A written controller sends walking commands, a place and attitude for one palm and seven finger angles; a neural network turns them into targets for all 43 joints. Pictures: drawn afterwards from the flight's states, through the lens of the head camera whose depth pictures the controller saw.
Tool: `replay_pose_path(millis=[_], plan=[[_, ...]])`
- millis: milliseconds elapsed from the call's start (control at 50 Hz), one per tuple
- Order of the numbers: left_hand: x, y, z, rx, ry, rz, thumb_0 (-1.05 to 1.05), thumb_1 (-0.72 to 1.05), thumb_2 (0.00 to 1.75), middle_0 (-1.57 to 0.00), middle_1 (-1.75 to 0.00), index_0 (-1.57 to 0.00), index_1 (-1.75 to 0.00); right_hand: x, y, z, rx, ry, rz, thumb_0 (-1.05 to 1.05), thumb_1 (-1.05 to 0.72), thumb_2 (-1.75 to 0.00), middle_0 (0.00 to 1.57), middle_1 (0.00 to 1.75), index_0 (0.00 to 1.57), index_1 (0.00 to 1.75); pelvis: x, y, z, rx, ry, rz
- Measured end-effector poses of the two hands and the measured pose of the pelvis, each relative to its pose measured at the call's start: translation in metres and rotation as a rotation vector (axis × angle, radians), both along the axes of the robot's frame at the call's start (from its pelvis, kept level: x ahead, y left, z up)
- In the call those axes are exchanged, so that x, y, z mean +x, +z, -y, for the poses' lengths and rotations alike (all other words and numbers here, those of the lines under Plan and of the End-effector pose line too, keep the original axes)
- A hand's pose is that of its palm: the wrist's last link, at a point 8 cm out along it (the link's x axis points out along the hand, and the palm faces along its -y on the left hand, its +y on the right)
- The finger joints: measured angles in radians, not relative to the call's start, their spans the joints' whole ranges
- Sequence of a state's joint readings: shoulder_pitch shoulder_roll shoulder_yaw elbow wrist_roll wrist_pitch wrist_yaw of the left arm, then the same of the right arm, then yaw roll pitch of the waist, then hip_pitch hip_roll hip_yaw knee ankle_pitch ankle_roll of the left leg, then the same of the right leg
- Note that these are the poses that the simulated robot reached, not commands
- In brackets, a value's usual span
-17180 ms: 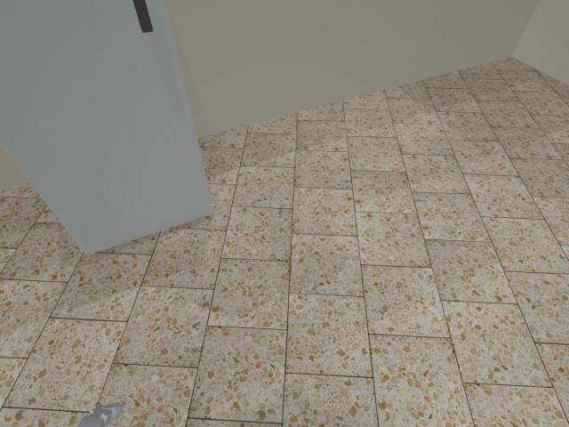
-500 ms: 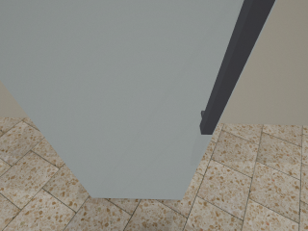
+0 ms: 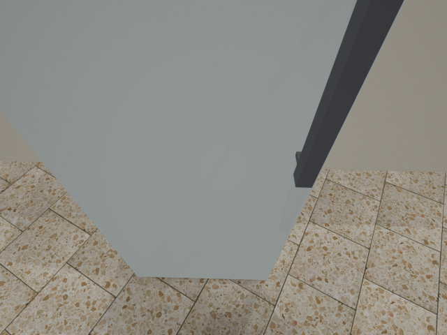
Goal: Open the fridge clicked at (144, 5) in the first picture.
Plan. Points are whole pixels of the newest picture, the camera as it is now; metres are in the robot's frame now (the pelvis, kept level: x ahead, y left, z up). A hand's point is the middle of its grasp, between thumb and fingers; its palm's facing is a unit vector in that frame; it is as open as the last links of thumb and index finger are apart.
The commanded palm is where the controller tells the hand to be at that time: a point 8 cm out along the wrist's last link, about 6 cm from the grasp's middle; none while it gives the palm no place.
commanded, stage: shuffle to correct the standing spot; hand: right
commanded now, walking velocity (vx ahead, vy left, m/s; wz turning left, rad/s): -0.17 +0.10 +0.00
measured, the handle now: (329, 96) +0.37 -0.11 +0.26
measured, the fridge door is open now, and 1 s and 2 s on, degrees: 0 0 0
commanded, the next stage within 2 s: come to a stop and stand still in 0.18 s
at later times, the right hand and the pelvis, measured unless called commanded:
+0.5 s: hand out of the picture -0.03 -0.14 -0.17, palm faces +0.06 +0.97 -0.22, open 7.3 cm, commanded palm none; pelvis -0.08 +0.04 +0.00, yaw +0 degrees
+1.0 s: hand out of the picture -0.11 -0.13 -0.18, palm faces +0.05 +0.98 -0.17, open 7.4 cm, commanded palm none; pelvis -0.09 +0.02 -0.01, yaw -1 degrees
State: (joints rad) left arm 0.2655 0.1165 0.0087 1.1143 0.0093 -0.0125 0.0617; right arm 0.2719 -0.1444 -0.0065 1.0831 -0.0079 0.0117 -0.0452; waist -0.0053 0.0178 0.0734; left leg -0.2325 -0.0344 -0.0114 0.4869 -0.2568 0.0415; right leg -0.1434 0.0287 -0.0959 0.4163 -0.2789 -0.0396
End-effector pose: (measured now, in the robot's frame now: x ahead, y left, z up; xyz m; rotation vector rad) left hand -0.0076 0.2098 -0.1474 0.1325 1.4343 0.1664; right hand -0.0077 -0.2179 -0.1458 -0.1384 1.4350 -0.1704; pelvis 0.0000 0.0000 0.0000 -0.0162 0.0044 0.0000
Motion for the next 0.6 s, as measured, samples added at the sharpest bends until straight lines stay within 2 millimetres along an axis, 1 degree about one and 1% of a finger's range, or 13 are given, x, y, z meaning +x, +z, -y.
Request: replay_pose_path(millis=[140,240,340,400,460,520,560,600], plan=[[0.001,-0.009,-0.018,0.013,0.007,0.042,0.01,0.92,0.90,-0.20,-0.30,-0.20,-0.30,0.006,-0.004,0.002,-0.035,0.020,0.043,0.01,-0.91,-0.90,0.20,0.30,0.19,0.30,-0.021,-0.009,-0.011,-0.024,0.011,0.001],[0.008,-0.022,-0.041,0.008,-0.004,0.079,0.01,0.91,0.90,-0.20,-0.30,-0.20,-0.30,0.003,-0.003,-0.008,-0.068,0.023,0.089,0.00,-0.91,-0.90,0.20,0.30,0.19,0.30,-0.037,-0.017,-0.026,-0.015,0.006,0.006],[0.015,-0.012,-0.060,0.027,-0.010,0.129,0.01,0.91,0.90,-0.20,-0.30,-0.20,-0.30,-0.010,-0.001,-0.024,-0.052,0.021,0.119,0.00,-0.91,-0.90,0.20,0.30,0.19,0.30,-0.057,-0.014,-0.037,-0.016,-0.005,-0.007],[0.012,-0.004,-0.066,0.032,-0.023,0.163,0.00,0.91,0.90,-0.20,-0.30,-0.20,-0.30,-0.019,0.001,-0.029,-0.051,0.018,0.141,0.00,-0.92,-0.90,0.20,0.30,0.20,0.30,-0.067,-0.010,-0.041,-0.015,0.000,-0.015],[0.004,0.003,-0.067,0.028,-0.039,0.179,0.00,0.91,0.90,-0.20,-0.30,-0.20,-0.30,-0.029,0.005,-0.029,-0.045,0.017,0.162,0.00,-0.92,-0.90,0.20,0.30,0.20,0.30,-0.074,-0.006,-0.042,-0.015,0.005,-0.018],[-0.011,0.008,-0.063,0.028,-0.058,0.175,0.00,0.91,0.90,-0.20,-0.30,-0.20,-0.30,-0.041,0.005,-0.027,-0.033,0.004,0.170,0.00,-0.92,-0.90,0.20,0.30,0.20,0.30,-0.081,-0.003,-0.041,-0.005,0.005,-0.018],[-0.027,0.010,-0.059,0.032,-0.065,0.160,0.00,0.91,0.90,-0.20,-0.30,-0.20,-0.30,-0.051,0.003,-0.024,-0.025,-0.010,0.164,0.00,-0.91,-0.90,0.20,0.30,0.20,0.30,-0.085,-0.003,-0.038,0.010,-0.002,-0.017],[-0.050,0.013,-0.052,0.034,-0.062,0.125,0.00,0.91,0.90,-0.20,-0.30,-0.20,-0.30,-0.060,0.000,-0.021,-0.017,-0.020,0.146,0.00,-0.91,-0.90,0.20,0.30,0.20,0.30,-0.090,-0.001,-0.036,0.005,0.000,-0.007]])
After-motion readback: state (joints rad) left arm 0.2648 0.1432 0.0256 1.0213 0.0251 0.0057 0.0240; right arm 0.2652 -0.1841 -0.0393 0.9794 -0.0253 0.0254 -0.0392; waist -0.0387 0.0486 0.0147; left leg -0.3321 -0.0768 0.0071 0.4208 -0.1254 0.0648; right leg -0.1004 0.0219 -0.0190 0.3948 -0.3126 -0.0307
